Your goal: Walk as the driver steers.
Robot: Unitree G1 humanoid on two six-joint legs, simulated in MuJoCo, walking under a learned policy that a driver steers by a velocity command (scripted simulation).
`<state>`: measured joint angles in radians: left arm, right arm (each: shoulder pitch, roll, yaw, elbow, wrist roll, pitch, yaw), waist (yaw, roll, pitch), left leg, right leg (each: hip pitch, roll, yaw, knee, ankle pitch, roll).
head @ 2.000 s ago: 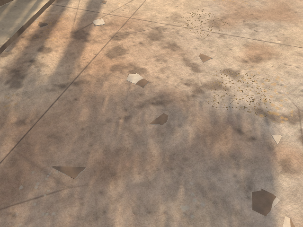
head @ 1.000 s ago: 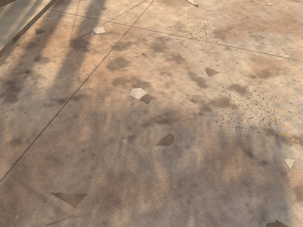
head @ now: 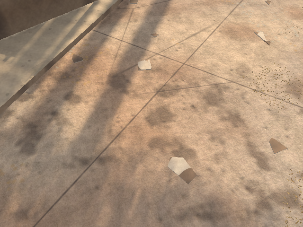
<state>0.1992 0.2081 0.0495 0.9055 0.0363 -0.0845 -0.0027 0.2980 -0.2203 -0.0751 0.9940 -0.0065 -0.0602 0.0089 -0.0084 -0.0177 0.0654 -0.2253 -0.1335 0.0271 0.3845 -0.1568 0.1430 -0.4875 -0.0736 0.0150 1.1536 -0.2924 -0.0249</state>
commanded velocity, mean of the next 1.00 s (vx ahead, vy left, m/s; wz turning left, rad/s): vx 0.34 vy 0.00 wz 0.39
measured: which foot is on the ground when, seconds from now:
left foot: down 0.00-0.38, up 0.40-0.84, down 0.86-1.00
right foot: up 0.00-0.36, down 0.38-0.86, up 0.88-1.00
